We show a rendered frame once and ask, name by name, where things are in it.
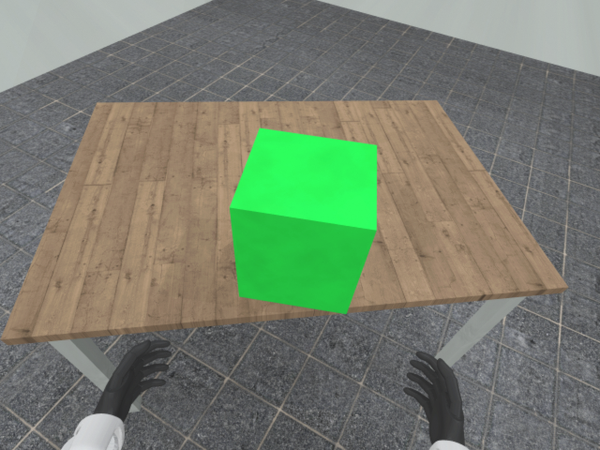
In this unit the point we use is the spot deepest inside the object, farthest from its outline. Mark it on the left robot forearm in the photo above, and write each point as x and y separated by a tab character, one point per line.
98	431

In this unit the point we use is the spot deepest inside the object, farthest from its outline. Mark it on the right robot hand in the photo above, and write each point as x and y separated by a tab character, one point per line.
443	407

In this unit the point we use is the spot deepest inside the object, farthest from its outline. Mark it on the table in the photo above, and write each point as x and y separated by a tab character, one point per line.
140	238

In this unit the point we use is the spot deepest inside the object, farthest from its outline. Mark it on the left robot hand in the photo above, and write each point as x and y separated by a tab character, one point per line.
125	383

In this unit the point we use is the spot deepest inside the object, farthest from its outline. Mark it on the carton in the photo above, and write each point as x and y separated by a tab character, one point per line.
304	216

